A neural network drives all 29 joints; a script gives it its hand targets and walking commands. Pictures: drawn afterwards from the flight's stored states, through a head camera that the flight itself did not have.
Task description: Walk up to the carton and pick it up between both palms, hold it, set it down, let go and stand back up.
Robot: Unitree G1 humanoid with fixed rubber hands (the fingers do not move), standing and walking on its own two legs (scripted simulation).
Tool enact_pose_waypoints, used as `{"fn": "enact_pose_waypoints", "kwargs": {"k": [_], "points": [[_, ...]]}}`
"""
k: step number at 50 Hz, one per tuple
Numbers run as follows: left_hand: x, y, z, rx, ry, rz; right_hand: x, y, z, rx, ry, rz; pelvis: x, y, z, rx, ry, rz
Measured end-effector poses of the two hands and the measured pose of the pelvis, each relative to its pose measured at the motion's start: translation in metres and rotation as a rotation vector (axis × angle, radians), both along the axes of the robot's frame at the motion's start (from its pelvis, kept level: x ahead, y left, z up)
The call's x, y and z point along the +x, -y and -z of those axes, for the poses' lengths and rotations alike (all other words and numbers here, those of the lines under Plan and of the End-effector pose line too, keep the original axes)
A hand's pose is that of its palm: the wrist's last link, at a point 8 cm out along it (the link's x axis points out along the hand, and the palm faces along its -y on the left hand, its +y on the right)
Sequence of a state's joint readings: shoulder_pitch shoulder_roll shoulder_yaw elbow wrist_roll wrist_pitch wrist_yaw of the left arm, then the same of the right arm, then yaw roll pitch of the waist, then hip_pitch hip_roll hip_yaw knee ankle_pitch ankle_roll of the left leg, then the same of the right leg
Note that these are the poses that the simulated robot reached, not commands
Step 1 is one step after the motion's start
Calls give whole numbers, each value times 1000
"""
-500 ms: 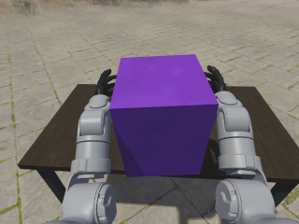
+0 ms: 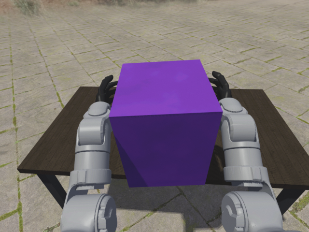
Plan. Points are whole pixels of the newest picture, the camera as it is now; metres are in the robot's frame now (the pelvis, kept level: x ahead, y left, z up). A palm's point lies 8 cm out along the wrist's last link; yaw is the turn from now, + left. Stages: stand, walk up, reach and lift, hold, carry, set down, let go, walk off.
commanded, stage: reach and lift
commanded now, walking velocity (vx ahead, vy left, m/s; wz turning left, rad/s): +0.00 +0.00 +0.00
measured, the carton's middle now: (163, 124) +0.35 +0.00 +0.15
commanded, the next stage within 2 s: hold in 0.06 s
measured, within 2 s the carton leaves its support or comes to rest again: neither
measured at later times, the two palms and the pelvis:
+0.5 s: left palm (99, 104) +0.36 +0.16 +0.21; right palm (217, 100) +0.37 -0.13 +0.22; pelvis +0.00 +0.01 +0.00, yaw +0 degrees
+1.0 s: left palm (99, 104) +0.36 +0.16 +0.21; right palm (217, 100) +0.37 -0.13 +0.21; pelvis +0.00 +0.01 +0.00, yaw +0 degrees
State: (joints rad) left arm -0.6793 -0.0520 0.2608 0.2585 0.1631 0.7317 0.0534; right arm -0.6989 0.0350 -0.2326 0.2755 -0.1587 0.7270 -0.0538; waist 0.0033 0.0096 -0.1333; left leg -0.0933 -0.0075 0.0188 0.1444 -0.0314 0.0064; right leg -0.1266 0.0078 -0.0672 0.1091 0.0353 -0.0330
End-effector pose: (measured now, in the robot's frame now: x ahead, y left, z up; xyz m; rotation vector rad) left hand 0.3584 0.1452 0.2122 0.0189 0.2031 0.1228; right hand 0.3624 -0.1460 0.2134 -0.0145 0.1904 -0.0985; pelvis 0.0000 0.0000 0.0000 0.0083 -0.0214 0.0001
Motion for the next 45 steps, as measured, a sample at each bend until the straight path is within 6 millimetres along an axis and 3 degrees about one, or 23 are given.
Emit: {"fn": "enact_pose_waypoints", "kwargs": {"k": [14, 34, 45], "points": [[0, -8, -10, -2, 30, -5, 1, -8, -10, 3, 29, -3, -2, -5, 1, -1, -11, 0], [-2, -11, 1, -5, 11, -11, 0, -11, 2, -4, 9, -8, 2, -8, 0, -2, 7, -1], [2, -10, -4, 2, 14, -12, 4, -10, -1, 6, 12, -7, 1, -9, 0, -2, -13, 3]]}}
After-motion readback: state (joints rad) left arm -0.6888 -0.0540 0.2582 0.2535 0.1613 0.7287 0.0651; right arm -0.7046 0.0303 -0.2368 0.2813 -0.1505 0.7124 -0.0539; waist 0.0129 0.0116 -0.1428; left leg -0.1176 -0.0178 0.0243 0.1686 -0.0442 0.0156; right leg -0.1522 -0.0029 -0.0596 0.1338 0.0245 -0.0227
